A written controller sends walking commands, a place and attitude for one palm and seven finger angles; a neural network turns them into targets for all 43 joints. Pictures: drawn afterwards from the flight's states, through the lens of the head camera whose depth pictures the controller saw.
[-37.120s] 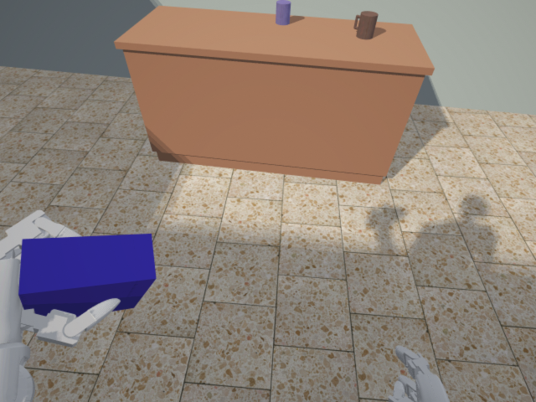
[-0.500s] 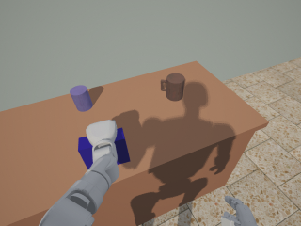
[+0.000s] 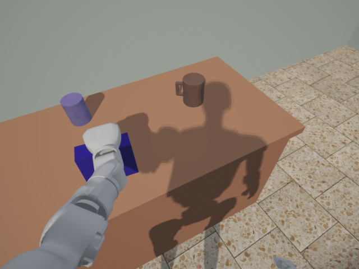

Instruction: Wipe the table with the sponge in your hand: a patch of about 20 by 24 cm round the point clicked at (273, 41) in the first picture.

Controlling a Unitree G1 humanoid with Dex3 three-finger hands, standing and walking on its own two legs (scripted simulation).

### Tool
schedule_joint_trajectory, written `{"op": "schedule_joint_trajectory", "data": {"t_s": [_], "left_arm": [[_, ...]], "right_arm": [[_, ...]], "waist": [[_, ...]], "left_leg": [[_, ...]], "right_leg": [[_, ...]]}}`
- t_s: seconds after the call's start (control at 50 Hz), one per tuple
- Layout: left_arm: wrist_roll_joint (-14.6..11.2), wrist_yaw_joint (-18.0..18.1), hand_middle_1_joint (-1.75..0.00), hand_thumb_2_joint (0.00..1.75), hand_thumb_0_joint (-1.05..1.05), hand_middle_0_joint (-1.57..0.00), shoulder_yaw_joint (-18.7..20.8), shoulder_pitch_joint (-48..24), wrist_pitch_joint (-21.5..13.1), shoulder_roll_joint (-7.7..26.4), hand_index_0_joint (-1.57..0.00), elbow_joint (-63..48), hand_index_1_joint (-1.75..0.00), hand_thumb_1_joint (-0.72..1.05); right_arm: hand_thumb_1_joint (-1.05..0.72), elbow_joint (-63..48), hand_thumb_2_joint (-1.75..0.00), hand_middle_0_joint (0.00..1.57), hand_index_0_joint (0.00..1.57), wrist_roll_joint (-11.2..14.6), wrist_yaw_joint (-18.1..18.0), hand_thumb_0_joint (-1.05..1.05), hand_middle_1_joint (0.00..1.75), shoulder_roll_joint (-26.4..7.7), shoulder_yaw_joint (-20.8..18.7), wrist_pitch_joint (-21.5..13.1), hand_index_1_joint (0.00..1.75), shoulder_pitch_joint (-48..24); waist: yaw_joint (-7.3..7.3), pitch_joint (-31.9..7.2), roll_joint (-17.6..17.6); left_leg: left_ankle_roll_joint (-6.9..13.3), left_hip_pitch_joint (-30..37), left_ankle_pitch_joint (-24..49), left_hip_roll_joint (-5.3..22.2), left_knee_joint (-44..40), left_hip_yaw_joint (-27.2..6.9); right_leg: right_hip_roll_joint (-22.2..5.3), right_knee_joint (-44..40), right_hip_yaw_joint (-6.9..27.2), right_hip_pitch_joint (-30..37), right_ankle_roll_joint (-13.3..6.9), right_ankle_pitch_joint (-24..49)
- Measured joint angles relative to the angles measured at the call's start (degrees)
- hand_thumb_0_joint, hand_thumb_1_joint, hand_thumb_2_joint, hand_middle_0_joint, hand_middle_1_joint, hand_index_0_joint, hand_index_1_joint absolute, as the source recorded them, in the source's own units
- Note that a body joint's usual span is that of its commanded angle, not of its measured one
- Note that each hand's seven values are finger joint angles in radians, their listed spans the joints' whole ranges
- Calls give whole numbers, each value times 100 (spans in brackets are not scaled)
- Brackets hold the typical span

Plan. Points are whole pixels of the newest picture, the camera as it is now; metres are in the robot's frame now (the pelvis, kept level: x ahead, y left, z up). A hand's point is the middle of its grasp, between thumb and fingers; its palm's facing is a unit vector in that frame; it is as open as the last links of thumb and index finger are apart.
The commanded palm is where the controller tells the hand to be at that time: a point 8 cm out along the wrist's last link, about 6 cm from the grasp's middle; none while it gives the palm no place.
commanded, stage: wipe forward along the third lane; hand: left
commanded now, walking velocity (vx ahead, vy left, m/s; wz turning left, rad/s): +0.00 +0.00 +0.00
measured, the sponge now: (110, 164) +0.39 +0.21 -0.02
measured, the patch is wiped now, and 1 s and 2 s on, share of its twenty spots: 0.80 0.95 0.95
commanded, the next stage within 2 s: wipe back along the third lane in 0.78 s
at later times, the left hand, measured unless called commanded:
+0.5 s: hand (107, 138) +0.45 +0.22 +0.02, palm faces -0.10 -0.01 -0.99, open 9.4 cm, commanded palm +0.44 +0.22 +0.05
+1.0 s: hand (102, 125) +0.50 +0.24 +0.02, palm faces -0.12 +0.00 -0.99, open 9.4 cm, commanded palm +0.47 +0.23 +0.06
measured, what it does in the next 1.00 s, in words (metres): stands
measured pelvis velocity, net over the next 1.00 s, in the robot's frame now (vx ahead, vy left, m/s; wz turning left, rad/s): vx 0.02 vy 0.04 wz -0.02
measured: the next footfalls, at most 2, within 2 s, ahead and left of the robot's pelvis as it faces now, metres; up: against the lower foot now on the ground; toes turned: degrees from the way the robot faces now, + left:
none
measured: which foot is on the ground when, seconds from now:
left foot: down 0.00-1.00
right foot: down 0.00-1.00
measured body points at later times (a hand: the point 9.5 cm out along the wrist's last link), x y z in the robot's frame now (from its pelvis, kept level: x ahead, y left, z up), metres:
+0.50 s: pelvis +0.01 +0.02 +0.00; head +0.06 +0.01 +0.44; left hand +0.45 +0.21 +0.08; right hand +0.11 -0.24 -0.14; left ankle +0.03 +0.14 -0.72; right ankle +0.03 -0.07 -0.72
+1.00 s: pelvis +0.02 +0.04 -0.01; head +0.10 +0.04 +0.43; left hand +0.50 +0.24 +0.08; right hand +0.06 -0.23 -0.14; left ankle +0.03 +0.14 -0.72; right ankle +0.03 -0.07 -0.72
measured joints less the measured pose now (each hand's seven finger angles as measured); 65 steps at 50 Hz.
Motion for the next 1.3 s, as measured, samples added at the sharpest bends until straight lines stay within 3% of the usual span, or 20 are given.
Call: {"op": "schedule_joint_trajectory", "data": {"t_s": [0.5,0.92,1.1,1.3], "left_arm": [[97,64,-139,112,1,-82,187,-982,11,240,-83,836,-140,-50],[208,-28,-139,113,1,-81,476,-1775,37,733,-83,1411,-140,-50],[97,100,-141,113,0,-80,245,-1344,-6,558,-81,964,-142,-49],[-56,249,-146,112,-1,-76,-108,-856,216,105,-77,553,-147,-46]], "right_arm": [[-91,59,-90,20,20,-69,119,0,29,-11,15,-206,30,157],[-90,47,-90,20,20,-132,223,0,29,-52,22,-296,30,438],[-91,87,-90,20,20,-142,337,0,29,-37,-80,-223,30,704],[-91,85,-90,20,20,-110,416,0,29,85,-58,-43,30,369]], "waist": [[-263,-33,-44],[-556,-48,-57],[-379,-153,-35],[-135,-194,-77]], "left_leg": [[45,-552,-115,-40,223,-3],[182,-1058,-302,-49,516,69],[235,-912,-387,-54,461,128],[277,-401,-408,-127,199,136]], "right_leg": [[-42,39,7,-457,131,-35],[-55,143,79,-892,268,-95],[-57,20,146,-731,321,-122],[-122,-241,163,-211,364,-152]]}}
